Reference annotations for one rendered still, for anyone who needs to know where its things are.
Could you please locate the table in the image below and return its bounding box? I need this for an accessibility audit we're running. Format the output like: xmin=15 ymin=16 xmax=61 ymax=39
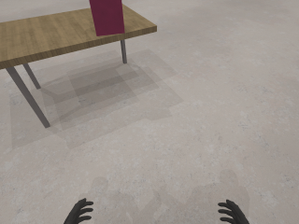
xmin=0 ymin=4 xmax=157 ymax=128

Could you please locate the left robot hand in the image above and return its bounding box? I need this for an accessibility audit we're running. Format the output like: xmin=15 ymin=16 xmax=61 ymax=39
xmin=64 ymin=198 xmax=93 ymax=224

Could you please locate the carton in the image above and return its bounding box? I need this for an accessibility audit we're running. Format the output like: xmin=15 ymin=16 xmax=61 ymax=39
xmin=89 ymin=0 xmax=125 ymax=36

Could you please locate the right robot hand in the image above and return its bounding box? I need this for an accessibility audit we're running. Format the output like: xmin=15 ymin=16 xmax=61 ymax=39
xmin=218 ymin=200 xmax=249 ymax=224

